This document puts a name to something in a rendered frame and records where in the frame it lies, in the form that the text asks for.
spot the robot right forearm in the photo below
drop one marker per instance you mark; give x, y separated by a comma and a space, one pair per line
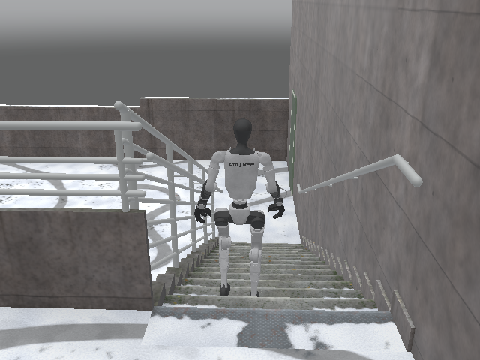
277, 197

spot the left robot hand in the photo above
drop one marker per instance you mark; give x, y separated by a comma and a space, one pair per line
202, 212

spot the robot left forearm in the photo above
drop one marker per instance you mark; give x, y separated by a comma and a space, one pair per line
204, 197

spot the robot right upper arm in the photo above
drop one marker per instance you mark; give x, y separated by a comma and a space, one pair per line
269, 171

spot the right robot hand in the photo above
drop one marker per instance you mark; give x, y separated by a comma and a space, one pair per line
274, 208

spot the robot torso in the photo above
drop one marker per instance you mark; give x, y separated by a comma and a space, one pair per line
240, 181

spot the robot left upper arm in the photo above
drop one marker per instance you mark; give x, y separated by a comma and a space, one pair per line
213, 170

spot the robot left thigh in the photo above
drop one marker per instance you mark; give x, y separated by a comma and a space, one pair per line
222, 221

